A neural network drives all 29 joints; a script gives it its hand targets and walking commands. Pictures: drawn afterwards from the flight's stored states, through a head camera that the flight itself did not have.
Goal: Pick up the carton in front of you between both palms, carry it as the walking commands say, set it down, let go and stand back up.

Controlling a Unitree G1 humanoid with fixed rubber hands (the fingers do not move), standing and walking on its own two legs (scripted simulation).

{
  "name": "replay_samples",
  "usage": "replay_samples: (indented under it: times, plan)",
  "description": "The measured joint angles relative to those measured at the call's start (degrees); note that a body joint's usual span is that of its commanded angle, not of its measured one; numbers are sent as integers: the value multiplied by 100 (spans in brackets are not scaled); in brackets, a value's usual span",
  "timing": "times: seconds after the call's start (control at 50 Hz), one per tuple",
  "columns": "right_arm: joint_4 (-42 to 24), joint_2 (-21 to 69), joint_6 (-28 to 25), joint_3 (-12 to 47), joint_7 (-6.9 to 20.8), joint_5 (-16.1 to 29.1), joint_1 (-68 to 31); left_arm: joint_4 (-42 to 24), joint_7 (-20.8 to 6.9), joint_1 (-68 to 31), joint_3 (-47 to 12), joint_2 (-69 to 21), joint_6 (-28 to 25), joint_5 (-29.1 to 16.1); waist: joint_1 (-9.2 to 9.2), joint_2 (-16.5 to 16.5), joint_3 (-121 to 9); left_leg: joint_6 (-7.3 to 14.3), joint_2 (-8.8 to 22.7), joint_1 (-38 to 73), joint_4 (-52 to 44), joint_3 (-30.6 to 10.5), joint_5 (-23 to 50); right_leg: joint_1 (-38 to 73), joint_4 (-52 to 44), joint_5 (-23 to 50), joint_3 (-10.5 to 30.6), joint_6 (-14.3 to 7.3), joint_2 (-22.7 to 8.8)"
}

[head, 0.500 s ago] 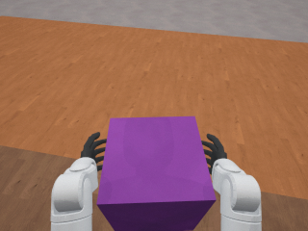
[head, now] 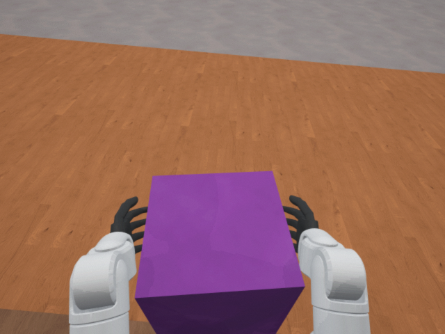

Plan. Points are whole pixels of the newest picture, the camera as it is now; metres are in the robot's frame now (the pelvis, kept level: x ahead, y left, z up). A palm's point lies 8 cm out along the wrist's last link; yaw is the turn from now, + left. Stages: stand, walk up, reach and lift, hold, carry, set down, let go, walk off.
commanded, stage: carry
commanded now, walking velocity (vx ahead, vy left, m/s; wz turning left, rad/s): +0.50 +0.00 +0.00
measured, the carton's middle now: (216, 260) +0.26 +0.00 +0.00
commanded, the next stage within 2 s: none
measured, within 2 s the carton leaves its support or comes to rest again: neither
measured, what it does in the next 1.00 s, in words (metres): goes down: right foot, then left foot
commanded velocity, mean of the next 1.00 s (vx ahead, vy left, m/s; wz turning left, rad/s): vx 0.50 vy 0.00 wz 0.00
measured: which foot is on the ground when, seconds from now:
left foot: down 0.00-0.40, up 0.42-0.86, down 0.88-1.00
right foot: up 0.00-0.38, down 0.40-0.88, up 0.90-1.00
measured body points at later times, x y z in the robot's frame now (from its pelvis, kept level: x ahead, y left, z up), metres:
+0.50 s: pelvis +0.33 -0.03 -0.02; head +0.37 -0.04 +0.43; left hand +0.70 +0.15 +0.10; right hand +0.72 -0.15 +0.09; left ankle +0.14 +0.08 -0.63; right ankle +0.41 -0.08 -0.74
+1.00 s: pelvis +0.68 -0.01 -0.04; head +0.75 +0.00 +0.41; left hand +1.06 +0.14 +0.05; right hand +1.05 -0.16 +0.05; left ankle +0.71 +0.04 -0.76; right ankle +0.54 -0.12 -0.65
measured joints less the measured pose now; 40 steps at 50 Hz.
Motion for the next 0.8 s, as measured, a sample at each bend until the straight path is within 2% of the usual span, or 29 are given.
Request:
replay_samples:
  times: [0.06,0.18,0.26,0.36,0.4,0.42,0.44,0.48,0.5,0.54,0.68,0.8]
  plan:
    - [-22,-7,-109,-48,0,28,52,65,0,-44,-44,-12,-97,14,2,65,126,-30,-33,471,-496,-39,-53,-1022,311,511,-20,-98,-49]
    - [-8,11,-369,-194,-1,82,-121,132,2,-261,-17,-30,-360,22,-14,134,57,-138,-86,1321,-1114,-206,-339,-2087,-928,1221,-152,-40,-208]
    - [185,-83,-389,-237,-55,148,-599,257,75,-694,56,115,-354,-57,-71,110,-2,-263,-138,1852,-1232,-309,-719,-2224,-2104,1798,-281,-113,-167]
    - [847,-463,-191,-260,-177,287,-1657,907,163,-1714,187,482,-175,-238,-75,111,-46,-498,-194,2442,-1002,-399,-1465,-1873,-3173,2350,-493,-381,82]
    - [1224,-661,-68,-304,-194,344,-2129,1375,189,-2237,245,611,-102,-294,9,151,-30,-581,-124,2484,-307,-457,-1962,-1448,-3529,2323,-604,-428,234]
    - [1447,-779,-31,-318,-198,384,-2376,1638,220,-2495,275,650,-100,-311,99,206,10,-562,-22,2303,446,-480,-2171,-1403,-3396,2657,-643,-492,260]
    - [1687,-881,-14,-331,-231,426,-2612,1884,250,-2717,301,675,-117,-307,178,293,83,-532,8,1945,1434,-706,-2123,-1475,-3020,2494,-673,-541,298]
    - [2076,-1010,67,-409,-236,486,-2952,2316,282,-3058,346,735,-90,-344,286,318,247,-375,-161,1084,3231,-1172,-1915,-1415,-2709,1907,-671,-598,345]
    - [2217,-1028,118,-442,-239,486,-3080,2458,292,-3163,368,770,-58,-374,325,297,330,-290,-221,681,3796,-1283,-1774,-1317,-2741,1741,-660,-611,370]
    - [2391,-1000,201,-525,-256,437,-3292,2615,301,-3298,427,833,-14,-440,371,245,488,-194,-234,-17,4182,-1365,-1434,-1069,-2969,1660,-644,-568,408]
    - [2197,-745,143,-854,-279,211,-3494,2466,317,-3458,742,740,-127,-454,405,110,774,-206,-45,-1442,2817,-1340,-649,-208,-3615,1253,-538,-585,497]
    - [1407,-498,49,-978,-277,180,-3027,1815,315,-3132,798,468,-221,-389,412,215,680,-213,-197,-1234,387,-1011,1084,671,-3734,493,-409,-454,645]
